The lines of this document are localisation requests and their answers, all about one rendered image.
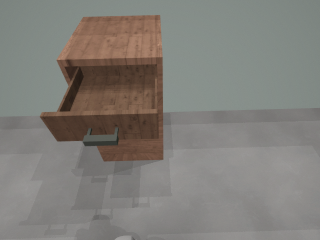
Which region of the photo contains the handle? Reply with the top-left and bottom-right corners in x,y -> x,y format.
82,127 -> 119,146

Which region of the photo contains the cabinet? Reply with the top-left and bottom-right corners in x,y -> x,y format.
56,15 -> 164,162

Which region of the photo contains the drawer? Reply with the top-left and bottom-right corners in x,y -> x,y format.
40,64 -> 159,142

